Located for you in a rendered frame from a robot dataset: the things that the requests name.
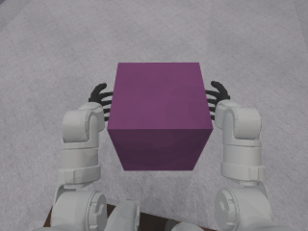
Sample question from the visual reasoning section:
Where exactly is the robot right foot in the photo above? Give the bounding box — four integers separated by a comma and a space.
165, 218, 177, 231

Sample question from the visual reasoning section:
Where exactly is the left robot thigh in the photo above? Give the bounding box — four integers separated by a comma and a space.
104, 200, 141, 231

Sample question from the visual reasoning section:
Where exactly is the right robot upper arm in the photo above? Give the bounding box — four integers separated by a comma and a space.
214, 187, 299, 231

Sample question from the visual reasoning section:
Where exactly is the left robot forearm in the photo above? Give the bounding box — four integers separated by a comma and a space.
50, 102, 106, 227

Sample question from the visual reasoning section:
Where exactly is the robot left hand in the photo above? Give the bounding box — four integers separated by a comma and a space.
89, 83, 113, 121

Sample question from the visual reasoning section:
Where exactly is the left robot upper arm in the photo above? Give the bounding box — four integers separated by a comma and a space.
32, 190, 108, 231

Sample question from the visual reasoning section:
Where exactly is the robot right hand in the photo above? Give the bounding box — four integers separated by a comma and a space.
205, 81, 230, 120

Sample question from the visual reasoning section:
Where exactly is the right robot forearm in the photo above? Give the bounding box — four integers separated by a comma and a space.
215, 99, 273, 220

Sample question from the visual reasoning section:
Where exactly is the carton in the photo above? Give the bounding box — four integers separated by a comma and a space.
107, 63, 214, 171

